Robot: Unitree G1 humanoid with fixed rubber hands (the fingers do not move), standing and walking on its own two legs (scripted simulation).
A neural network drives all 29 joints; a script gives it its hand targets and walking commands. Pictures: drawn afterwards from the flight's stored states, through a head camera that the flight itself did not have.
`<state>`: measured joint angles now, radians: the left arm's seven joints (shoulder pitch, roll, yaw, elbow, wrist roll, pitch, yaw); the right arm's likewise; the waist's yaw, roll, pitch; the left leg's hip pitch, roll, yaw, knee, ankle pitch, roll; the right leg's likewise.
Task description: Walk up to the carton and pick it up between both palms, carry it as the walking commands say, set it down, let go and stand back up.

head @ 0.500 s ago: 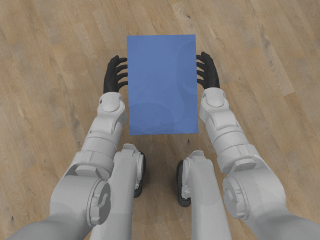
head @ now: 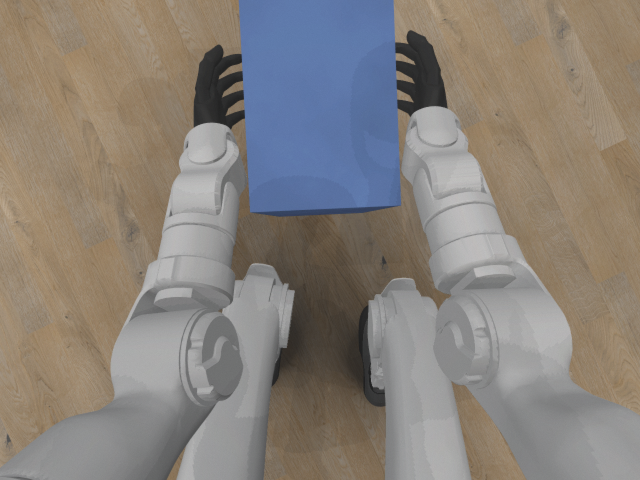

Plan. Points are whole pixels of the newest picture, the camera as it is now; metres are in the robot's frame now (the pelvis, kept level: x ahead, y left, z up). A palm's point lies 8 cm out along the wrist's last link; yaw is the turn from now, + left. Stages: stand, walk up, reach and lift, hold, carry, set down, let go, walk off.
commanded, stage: set down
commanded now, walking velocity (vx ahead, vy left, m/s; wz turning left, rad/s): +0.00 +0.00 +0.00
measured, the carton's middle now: (319, 134) +0.50 +0.04 -0.19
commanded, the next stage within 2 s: none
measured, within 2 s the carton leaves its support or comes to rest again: rests again in 1.26 s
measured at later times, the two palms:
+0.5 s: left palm (228, 125) +0.50 +0.16 -0.20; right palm (402, 111) +0.54 -0.07 -0.20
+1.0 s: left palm (234, 127) +0.51 +0.17 -0.24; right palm (395, 112) +0.55 -0.06 -0.24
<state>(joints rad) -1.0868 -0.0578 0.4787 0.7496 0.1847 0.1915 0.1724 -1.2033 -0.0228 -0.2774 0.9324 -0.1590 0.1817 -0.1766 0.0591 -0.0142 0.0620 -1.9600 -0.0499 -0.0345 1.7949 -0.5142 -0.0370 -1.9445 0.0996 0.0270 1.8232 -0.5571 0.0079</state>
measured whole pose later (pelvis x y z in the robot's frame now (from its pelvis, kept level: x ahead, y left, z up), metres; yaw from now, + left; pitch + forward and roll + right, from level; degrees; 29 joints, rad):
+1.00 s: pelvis +0.00 +0.00 -0.09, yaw +0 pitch +39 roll +0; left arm -1.31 0.02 0.47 0.76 0.14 0.27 0.18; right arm -1.44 -0.11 -0.27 0.95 -0.13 0.24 -0.17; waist 0.07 -0.01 0.26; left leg -2.22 -0.07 -0.03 2.10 -0.56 -0.04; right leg -2.20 0.11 0.02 2.13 -0.61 0.03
